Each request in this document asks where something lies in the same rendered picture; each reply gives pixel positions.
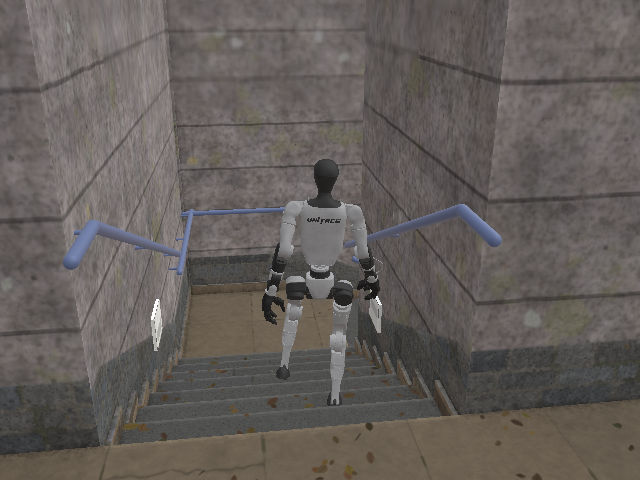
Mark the left robot forearm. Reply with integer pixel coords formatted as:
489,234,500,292
265,242,287,296

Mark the robot right hand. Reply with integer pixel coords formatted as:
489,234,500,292
357,279,380,300

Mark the robot left hand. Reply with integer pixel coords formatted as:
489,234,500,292
262,293,285,325

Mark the robot right foot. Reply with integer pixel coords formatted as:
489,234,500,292
327,392,342,406

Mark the left robot upper arm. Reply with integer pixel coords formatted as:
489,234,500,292
278,201,304,258

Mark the right robot upper arm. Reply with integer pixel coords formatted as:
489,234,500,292
345,203,370,259

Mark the right robot forearm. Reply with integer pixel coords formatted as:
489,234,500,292
359,244,378,283

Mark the right robot thigh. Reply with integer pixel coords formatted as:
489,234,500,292
329,280,354,352

